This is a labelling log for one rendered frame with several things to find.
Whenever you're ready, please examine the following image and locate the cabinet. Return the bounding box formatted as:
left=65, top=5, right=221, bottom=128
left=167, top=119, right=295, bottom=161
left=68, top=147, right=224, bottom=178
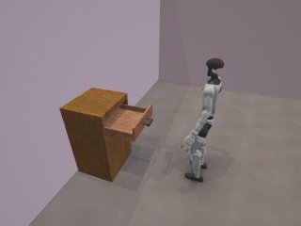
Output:
left=59, top=88, right=132, bottom=183

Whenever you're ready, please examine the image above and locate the robot right thigh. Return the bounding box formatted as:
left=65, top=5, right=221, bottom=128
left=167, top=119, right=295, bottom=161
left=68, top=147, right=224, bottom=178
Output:
left=199, top=138, right=206, bottom=148

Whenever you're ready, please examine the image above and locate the handle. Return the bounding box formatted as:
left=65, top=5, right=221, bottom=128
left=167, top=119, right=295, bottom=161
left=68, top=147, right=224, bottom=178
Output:
left=142, top=118, right=153, bottom=127

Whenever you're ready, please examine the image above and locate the left robot foot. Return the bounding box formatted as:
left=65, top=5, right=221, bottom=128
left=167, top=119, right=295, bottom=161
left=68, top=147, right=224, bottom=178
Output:
left=184, top=172, right=203, bottom=183

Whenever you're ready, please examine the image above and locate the left robot hand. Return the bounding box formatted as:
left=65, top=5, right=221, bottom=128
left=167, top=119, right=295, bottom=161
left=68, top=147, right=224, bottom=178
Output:
left=181, top=135, right=195, bottom=152

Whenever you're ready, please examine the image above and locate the drawer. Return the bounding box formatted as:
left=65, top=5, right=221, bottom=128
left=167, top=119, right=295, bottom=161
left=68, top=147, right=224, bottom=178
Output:
left=103, top=104, right=152, bottom=142

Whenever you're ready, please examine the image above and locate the left robot forearm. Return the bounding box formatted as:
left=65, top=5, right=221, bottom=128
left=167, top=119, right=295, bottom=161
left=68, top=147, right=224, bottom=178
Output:
left=190, top=111, right=209, bottom=138

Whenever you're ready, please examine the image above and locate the robot left upper arm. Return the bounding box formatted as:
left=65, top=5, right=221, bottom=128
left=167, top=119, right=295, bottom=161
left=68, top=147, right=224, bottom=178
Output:
left=200, top=85, right=215, bottom=118

